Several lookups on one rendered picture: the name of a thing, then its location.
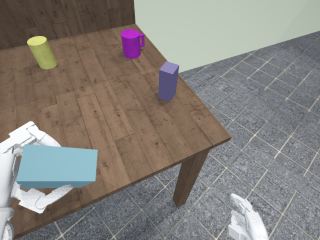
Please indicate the right robot hand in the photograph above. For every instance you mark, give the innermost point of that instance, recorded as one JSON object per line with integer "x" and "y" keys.
{"x": 248, "y": 227}

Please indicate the table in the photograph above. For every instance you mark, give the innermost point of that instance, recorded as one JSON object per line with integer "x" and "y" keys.
{"x": 96, "y": 98}

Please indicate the left robot forearm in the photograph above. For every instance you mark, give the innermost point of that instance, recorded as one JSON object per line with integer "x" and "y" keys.
{"x": 6, "y": 228}

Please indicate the left robot hand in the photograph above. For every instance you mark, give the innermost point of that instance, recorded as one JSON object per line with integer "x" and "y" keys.
{"x": 10, "y": 149}

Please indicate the sponge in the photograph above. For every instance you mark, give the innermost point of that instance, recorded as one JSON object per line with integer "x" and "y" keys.
{"x": 44, "y": 166}

